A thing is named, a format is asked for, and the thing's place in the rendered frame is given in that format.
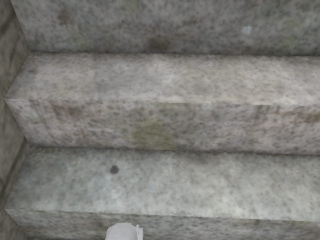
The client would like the left robot thigh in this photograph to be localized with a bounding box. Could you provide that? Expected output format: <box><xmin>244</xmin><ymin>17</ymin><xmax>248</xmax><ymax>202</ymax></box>
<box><xmin>105</xmin><ymin>222</ymin><xmax>144</xmax><ymax>240</ymax></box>

